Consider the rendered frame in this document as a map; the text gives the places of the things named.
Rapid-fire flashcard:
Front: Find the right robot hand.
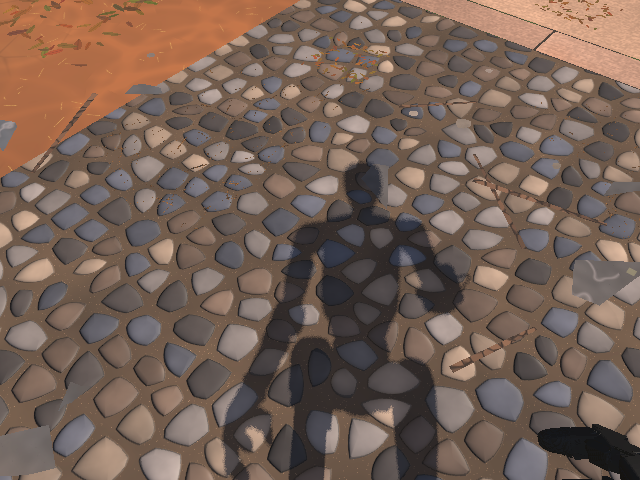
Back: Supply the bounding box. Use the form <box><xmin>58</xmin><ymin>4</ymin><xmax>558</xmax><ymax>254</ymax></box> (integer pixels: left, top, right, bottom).
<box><xmin>537</xmin><ymin>424</ymin><xmax>640</xmax><ymax>480</ymax></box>

